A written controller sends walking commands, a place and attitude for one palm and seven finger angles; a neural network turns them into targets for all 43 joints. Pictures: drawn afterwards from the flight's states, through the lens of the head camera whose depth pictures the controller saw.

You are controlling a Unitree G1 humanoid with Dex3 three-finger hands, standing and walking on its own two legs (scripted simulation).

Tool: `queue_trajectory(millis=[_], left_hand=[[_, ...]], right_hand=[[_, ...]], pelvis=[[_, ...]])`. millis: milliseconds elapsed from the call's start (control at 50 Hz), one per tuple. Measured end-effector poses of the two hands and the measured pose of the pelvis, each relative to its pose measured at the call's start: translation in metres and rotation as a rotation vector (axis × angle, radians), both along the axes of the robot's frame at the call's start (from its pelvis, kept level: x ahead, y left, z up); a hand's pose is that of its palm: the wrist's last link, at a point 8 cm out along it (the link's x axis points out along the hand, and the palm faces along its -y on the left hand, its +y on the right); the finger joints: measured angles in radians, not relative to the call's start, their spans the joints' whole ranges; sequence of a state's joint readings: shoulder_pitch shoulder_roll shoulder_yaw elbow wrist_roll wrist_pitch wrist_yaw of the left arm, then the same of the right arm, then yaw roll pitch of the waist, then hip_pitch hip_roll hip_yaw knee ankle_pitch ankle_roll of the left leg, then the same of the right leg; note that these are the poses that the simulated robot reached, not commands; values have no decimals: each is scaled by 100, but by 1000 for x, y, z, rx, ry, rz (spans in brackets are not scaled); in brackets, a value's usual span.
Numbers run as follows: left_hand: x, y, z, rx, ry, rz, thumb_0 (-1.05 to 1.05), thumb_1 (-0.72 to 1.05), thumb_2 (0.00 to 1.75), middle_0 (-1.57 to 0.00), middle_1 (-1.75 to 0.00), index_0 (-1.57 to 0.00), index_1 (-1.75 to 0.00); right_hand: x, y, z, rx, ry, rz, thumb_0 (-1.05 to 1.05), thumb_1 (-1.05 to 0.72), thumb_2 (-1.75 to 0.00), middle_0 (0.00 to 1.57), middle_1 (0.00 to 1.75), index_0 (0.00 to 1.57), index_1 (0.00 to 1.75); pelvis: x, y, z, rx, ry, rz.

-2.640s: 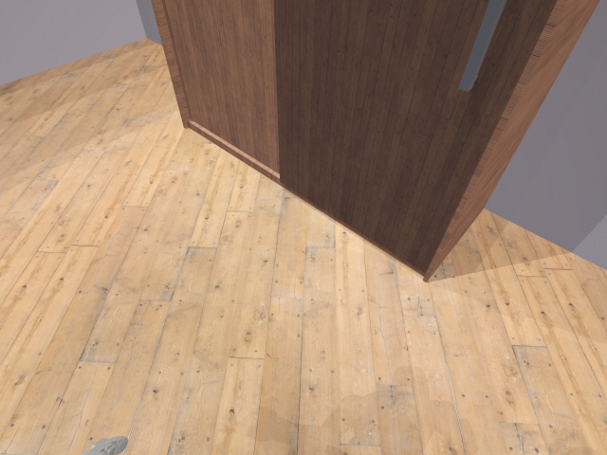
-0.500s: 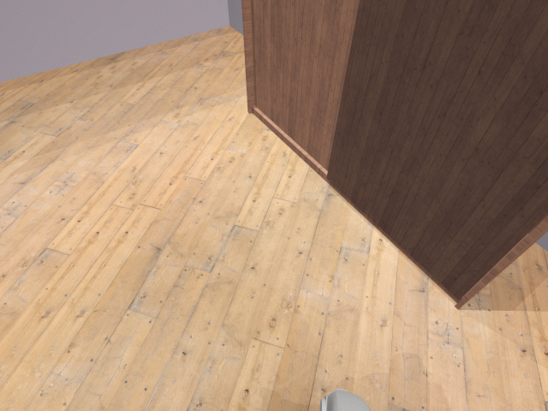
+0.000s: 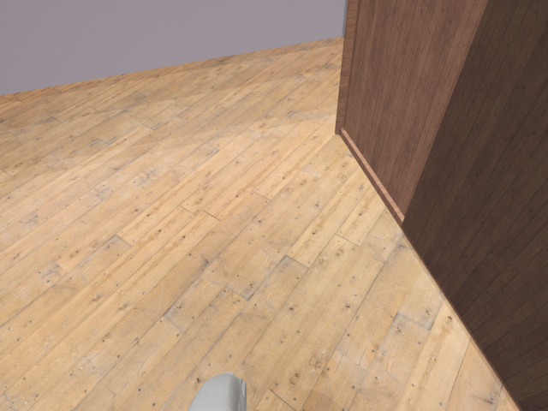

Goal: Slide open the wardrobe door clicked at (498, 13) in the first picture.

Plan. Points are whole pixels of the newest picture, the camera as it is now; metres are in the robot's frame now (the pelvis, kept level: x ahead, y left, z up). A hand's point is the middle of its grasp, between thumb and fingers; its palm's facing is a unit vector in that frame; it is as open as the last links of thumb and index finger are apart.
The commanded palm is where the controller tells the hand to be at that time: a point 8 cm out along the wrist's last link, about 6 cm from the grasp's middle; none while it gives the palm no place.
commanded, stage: walk to a spot facing it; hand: right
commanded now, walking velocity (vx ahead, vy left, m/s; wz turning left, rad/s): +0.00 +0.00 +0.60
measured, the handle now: out of the picture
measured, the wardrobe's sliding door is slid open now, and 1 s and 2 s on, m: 0.00 0.00 0.00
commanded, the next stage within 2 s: none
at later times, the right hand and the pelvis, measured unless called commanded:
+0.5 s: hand (381, 357) +0.26 -0.17 -0.18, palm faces -0.25 +0.94 -0.23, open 7.4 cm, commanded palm none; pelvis +0.12 +0.00 -0.02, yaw +17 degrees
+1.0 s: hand (390, 311) +0.34 -0.20 -0.18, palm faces -0.53 +0.83 -0.19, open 7.4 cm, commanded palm none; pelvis +0.16 -0.07 +0.00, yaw +36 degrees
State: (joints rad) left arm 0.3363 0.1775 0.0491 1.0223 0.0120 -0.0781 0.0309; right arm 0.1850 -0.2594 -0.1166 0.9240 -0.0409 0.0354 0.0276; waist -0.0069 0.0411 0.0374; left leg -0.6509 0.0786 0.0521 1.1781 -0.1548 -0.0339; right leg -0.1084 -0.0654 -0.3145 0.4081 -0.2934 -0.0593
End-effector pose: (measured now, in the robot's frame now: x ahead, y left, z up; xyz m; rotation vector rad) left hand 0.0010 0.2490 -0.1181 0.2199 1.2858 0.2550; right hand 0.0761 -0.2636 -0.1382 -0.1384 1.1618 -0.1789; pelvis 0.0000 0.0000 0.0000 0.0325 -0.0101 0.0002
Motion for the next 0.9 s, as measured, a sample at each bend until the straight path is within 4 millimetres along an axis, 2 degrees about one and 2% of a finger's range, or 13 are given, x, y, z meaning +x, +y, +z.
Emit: queue_trajectory(millis=[60, 140, 200, 260, 300, 360, 440, 500, 560, 620, 680, 760, 900], left_hand=[[-21, -8, -5, -15, 86, 67, 0, 93, 90, -20, -30, -20, -30], [-39, -22, -14, -54, 177, 155, 0, 92, 90, -20, -30, -20, -30], [-43, -31, -25, -91, 224, 221, 0, 91, 90, -20, -30, -20, -30], [-36, -33, -41, -132, 251, 267, 1, 91, 90, -20, -30, -20, -30], [-20, -30, -48, -142, 241, 281, 1, 91, 90, -20, -30, -20, -30], [25, -20, -49, -127, 142, 281, 1, 91, 90, -20, -30, -20, -30], [96, -8, -36, -90, -50, 263, 1, 91, 90, -20, -30, -20, -30], [138, -5, -24, -63, -162, 245, 1, 91, 90, -20, -30, -20, -30], [165, -8, -15, -32, -229, 231, 0, 91, 90, -20, -30, -20, -30], [179, -17, -10, 9, -259, 233, 0, 91, 90, -20, -30, -20, -30], [175, -32, -2, 35, -251, 249, 0, 91, 90, -20, -30, -20, -30], [153, -51, 11, 51, -205, 313, 0, 91, 90, -20, -30, -20, -30], [102, -77, 12, 43, -120, 462, 0, 91, 90, -21, -30, -20, -30]], right_hand=[[45, 9, 0, 14, -13, 66, 0, -92, -90, 19, 30, 20, 29], [99, 32, -6, 36, -12, 160, 0, -92, -90, 19, 30, 20, 29], [138, 55, -12, 46, -17, 232, 0, -91, -90, 19, 30, 20, 29], [171, 74, -21, 44, -60, 281, 0, -91, -90, 19, 30, 20, 29], [182, 79, -23, 36, -81, 285, 0, -91, -90, 19, 30, 20, 29], [183, 77, -19, 17, -49, 285, 0, -91, -90, 20, 30, 20, 29], [181, 62, -13, -18, 18, 304, 0, -91, -90, 20, 30, 21, 29], [185, 47, -11, -30, 43, 319, 0, -91, -90, 20, 30, 21, 29], [194, 30, -13, -29, 50, 328, 0, -91, -90, 20, 30, 21, 29], [206, 10, -21, -20, 52, 334, 1, -91, -90, 20, 30, 21, 29], [221, -6, -27, -11, 63, 348, 1, -91, -90, 20, 30, 20, 29], [239, -17, -21, -7, 84, 409, 1, -91, -90, 19, 30, 20, 29], [266, -11, -12, -6, 110, 515, 1, -91, -90, 19, 30, 20, 29]], pelvis=[[17, -4, -2, -4, 0, 33], [41, -4, -8, -12, 2, 79], [61, 0, -16, -14, 6, 119], [84, 10, -30, -23, 5, 145], [91, 13, -34, -21, -3, 174], [101, 12, -28, -12, -21, 210], [112, 5, -19, -17, -11, 256], [120, -5, -16, -25, 2, 292], [128, -19, -17, -26, 12, 331], [138, -36, -22, -14, 22, 364], [146, -50, -21, -16, 12, 408], [155, -61, -9, 13, 11, 465], [164, -73, 0, 26, 15, 552]])
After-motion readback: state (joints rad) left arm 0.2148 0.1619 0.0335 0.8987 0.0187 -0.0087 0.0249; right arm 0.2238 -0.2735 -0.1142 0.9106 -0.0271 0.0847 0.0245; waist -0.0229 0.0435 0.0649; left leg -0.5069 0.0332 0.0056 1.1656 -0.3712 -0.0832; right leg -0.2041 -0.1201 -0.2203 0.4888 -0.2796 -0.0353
